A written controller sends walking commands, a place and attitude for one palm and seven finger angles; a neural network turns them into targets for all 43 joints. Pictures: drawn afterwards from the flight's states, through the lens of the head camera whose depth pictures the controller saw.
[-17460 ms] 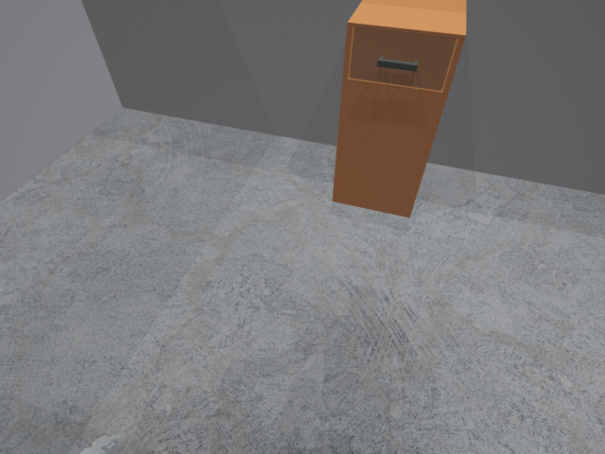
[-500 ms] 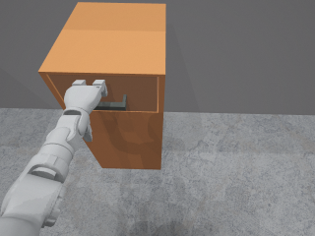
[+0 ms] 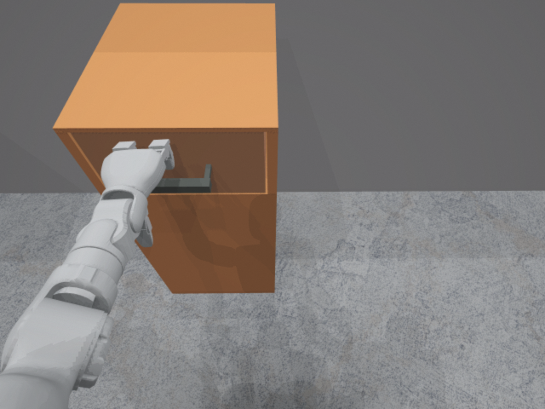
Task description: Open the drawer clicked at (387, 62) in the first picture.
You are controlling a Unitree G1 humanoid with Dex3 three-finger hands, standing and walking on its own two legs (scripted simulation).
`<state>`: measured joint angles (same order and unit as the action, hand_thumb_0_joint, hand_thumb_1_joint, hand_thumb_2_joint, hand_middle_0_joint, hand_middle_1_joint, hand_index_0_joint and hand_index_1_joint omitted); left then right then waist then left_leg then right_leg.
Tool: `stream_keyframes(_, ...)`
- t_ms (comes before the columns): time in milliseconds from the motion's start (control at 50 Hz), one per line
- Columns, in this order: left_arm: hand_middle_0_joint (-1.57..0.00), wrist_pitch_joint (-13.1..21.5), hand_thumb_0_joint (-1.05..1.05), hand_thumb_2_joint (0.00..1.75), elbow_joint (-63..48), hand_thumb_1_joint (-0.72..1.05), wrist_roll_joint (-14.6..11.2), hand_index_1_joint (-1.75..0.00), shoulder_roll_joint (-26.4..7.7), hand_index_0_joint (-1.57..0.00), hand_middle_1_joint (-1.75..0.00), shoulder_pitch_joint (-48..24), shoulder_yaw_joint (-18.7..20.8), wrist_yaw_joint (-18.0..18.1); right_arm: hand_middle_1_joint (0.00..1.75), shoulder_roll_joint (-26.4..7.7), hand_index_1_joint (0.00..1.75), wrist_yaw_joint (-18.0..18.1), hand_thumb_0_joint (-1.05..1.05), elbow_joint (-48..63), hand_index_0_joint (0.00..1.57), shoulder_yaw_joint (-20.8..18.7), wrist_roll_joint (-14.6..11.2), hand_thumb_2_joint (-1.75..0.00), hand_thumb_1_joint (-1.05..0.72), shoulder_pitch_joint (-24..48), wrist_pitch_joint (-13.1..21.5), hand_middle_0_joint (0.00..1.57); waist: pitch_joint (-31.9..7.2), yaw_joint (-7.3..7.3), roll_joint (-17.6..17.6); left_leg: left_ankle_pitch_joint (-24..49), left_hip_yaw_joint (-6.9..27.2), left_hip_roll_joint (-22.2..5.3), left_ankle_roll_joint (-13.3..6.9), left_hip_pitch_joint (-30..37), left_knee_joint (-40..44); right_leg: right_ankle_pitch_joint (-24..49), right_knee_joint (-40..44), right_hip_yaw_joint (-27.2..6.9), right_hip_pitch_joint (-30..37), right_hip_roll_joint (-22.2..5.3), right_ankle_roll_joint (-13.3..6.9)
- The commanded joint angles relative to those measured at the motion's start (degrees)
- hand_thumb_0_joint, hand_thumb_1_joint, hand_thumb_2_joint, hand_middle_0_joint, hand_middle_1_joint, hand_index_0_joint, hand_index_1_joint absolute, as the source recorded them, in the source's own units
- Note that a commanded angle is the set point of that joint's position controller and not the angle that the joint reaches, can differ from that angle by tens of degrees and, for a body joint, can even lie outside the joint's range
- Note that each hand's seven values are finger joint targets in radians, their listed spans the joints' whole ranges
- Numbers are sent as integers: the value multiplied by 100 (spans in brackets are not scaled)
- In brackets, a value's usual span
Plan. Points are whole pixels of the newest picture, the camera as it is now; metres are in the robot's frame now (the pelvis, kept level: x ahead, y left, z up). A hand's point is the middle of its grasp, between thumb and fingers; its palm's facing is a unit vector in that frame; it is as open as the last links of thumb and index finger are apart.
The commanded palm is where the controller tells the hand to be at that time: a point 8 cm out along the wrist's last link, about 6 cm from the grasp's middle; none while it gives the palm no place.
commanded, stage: move the hooked fingers above the handle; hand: left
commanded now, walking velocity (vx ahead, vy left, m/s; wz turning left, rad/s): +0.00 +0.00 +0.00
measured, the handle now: (176, 177) +0.52 +0.17 -0.02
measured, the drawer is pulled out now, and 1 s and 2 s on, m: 0.00 0.00 0.00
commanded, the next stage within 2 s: none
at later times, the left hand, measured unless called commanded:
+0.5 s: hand (150, 193) +0.45 +0.19 +0.03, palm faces -0.12 -0.03 -0.99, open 13.7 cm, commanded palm +0.44 +0.19 +0.09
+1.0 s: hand (166, 190) +0.46 +0.17 +0.02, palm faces -0.15 -0.08 -0.99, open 13.8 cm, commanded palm +0.45 +0.19 +0.09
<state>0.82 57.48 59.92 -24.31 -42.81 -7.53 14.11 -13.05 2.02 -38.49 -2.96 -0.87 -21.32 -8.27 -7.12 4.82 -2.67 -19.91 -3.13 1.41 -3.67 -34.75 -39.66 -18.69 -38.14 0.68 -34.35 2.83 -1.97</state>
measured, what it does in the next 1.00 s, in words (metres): stands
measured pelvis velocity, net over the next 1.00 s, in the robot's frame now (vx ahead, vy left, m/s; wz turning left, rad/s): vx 0.01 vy -0.01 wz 0.00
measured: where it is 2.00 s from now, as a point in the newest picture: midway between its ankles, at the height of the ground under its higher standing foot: outside the picture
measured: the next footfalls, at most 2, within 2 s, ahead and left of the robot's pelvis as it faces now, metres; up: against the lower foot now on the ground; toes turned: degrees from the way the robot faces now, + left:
none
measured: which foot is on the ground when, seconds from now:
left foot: down 0.00-1.00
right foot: down 0.00-1.00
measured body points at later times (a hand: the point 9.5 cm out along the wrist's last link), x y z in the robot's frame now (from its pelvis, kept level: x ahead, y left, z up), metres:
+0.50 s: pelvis +0.00 -0.01 +0.00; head +0.07 -0.02 +0.45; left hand +0.45 +0.19 +0.08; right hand +0.05 -0.27 -0.13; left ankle -0.01 +0.08 -0.72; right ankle -0.01 -0.10 -0.72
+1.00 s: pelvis +0.01 -0.01 +0.00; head +0.08 -0.02 +0.44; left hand +0.46 +0.17 +0.08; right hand +0.04 -0.28 -0.13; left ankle -0.01 +0.08 -0.72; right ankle -0.01 -0.10 -0.72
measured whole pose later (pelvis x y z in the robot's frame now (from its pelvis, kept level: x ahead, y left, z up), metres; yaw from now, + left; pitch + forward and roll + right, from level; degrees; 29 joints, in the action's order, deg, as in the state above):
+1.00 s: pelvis +0.01 -0.01 +0.00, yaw +0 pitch +16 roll -1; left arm 4.9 54.8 58.9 -23.1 -41.6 -6.5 11.4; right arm -14.0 2.1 -38.7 -3.2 -0.4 -19.9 -8.7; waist -7.7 5.0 -2.4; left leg -20.5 -2.7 1.1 -3.0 -34.5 -39.4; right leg -19.5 -38.2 1.0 -34.3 3.2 -2.7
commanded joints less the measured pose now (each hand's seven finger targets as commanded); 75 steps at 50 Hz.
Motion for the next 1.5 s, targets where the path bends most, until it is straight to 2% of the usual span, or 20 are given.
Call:
stream_keyframes(0,-30,722,0,30,-1788,-50,39,-120,-631,-30,-120,-3001,88,279,30,-929,30,62,0,325,20,-388,104,-90,-90,-359,209,20,-1987,248,-230,2089,494,-133,116,1895,93,1196,283,-73,2,23,-80)
stream_keyframes(60,-30,732,0,30,-1689,-50,133,-120,-886,-30,-120,-3089,397,657,30,-940,30,-31,0,235,20,-380,145,-90,-90,-380,204,20,-2157,152,-434,2343,559,-110,203,1817,-10,1248,67,4,-133,53,-128)
stream_keyframes(160,-30,-31,0,30,-877,-50,312,-120,-1484,-30,-120,-2780,1020,1280,30,-991,30,-153,0,260,20,-295,171,-90,-90,-228,119,20,-2265,-81,-39,2307,361,-30,187,1055,0,1547,-85,40,370,71,-134)
stream_keyframes(260,-30,-667,0,30,-497,-50,265,-120,-1252,-30,-120,-2414,680,907,30,-1023,30,-137,0,408,20,-309,71,-90,-90,-194,1,20,-2671,-97,347,2544,152,-17,126,1027,68,2317,59,-84,1179,21,-47)
stream_keyframes(300,-30,-711,0,30,-433,-50,227,-120,-1538,-30,-120,-2268,841,715,30,-1043,30,-64,0,434,20,-285,47,-90,-90,-132,-68,20,-2523,-106,595,2389,79,-6,82,883,155,2447,165,-146,1454,-13,0)
stream_keyframes(420,-30,60,0,30,-1413,-50,20,-120,-792,-30,-120,-2294,220,116,30,-948,30,75,0,621,20,-292,27,-90,-90,1,-4,20,-1987,68,342,2240,139,-19,4,1271,270,2258,424,-213,1242,-58,-14)
stream_keyframes(540,-30,783,0,30,-2016,-50,114,-120,-1005,-30,-120,-2671,425,416,30,-875,30,58,0,451,20,-344,79,-90,-90,-94,119,20,-1942,101,-145,2005,325,-15,58,1519,129,1569,304,-191,533,-19,-71)
stream_keyframes(620,-30,570,0,30,-1719,-50,237,-120,-1552,-30,-120,-2866,975,986,30,-895,30,-12,0,334,20,-315,130,-90,-90,-87,159,20,-2185,-16,-171,2039,322,41,105,1195,40,1588,109,-131,583,-1,-111)
stream_keyframes(680,-30,64,0,30,-1117,-50,281,-120,-1461,-30,-120,-2789,845,1158,30,-925,30,-53,0,291,20,-292,110,-90,-90,-52,136,20,-2204,40,-46,1953,227,69,114,947,38,1710,90,-103,679,5,-77)
stream_keyframes(760,-30,-474,0,30,-444,-50,158,-120,-1220,-30,-120,-2514,579,790,30,-993,30,-79,0,310,20,-309,31,-90,-90,-164,91,20,-2353,65,330,2099,147,48,91,951,97,2101,192,-124,1062,-6,-21)
stream_keyframes(820,-30,-381,0,30,-598,-50,-77,-120,-660,-30,-120,-2618,58,228,30,-1014,30,-23,0,379,20,-335,17,-90,-90,-192,84,20,-2362,265,618,2149,131,42,20,1109,93,2406,347,-211,1269,-55,47)
stream_keyframes(920,-30,599,0,30,-1635,-50,-142,-120,-1000,-30,-120,-2525,337,-158,30,-971,30,101,0,454,20,-321,93,-90,-90,-177,79,20,-2279,115,292,2317,233,50,-4,1240,92,2498,300,-285,1254,-82,7)
stream_keyframes(980,-30,946,0,30,-1786,-50,108,-120,-1653,-30,-120,-2316,969,260,30,-926,30,103,0,423,20,-302,115,-90,-90,-186,55,20,-2174,-96,-82,2339,273,44,45,1075,20,2222,123,-254,932,-35,-64)
stream_keyframes(1060,-30,605,0,30,-1521,-50,357,-120,-2120,-30,-120,-2448,1466,1096,30,-929,30,8,0,366,20,-285,154,-90,-90,-109,79,20,-2127,-180,-181,2292,262,52,112,709,-76,1959,-99,-143,679,14,-115)
stream_keyframes(1120,-30,68,0,30,-1269,-50,373,-120,-1887,-30,-120,-2419,1308,1338,30,-939,30,-87,0,375,20,-319,178,-90,-90,-103,62,20,-2675,-170,-215,2669,187,49,149,934,-139,2270,-144,-87,885,43,-104)
stream_keyframes(1180,-30,-439,0,30,-756,-50,211,-120,-1225,-30,-120,-2258,686,989,30,-993,30,-127,0,335,20,-383,84,-90,-90,-243,29,20,-2754,15,146,2777,155,-19,136,1190,-66,2477,20,-67,1005,50,-24)
stream_keyframes(1260,-30,-352,0,30,-1177,-50,-172,-120,-500,-30,-120,-2477,22,274,30,-1029,30,-77,0,368,20,-416,27,-90,-90,-246,-11,20,-2620,218,421,2834,238,-58,55,1663,60,2464,284,-97,1045,19,35)
stream_keyframes(1320,-30,160,0,30,-1672,-50,-220,-120,-237,-30,-120,-2827,-311,-68,30,-988,30,42,0,373,20,-379,61,-90,-90,-176,29,20,-2088,395,385,2576,347,-53,14,1755,113,2124,422,-123,718,-9,25)
stream_keyframes(1400,-30,678,0,30,-1704,-50,53,-120,-986,-30,-120,-2710,390,192,30,-934,30,84,0,335,20,-326,95,-90,-90,-209,44,20,-1799,146,-17,2336,432,-38,83,1590,75,1644,247,-77,326,10,-77)
stream_keyframes(1480,-30,447,0,30,-1371,-50,295,-120,-1744,-30,-120,-2610,1182,938,30,-914,30,-2,0,377,20,-235,153,-90,-90,-94,65,20,-2005,-173,-319,2379,389,-16,183,1092,23,1565,-73,1,340,46,-160)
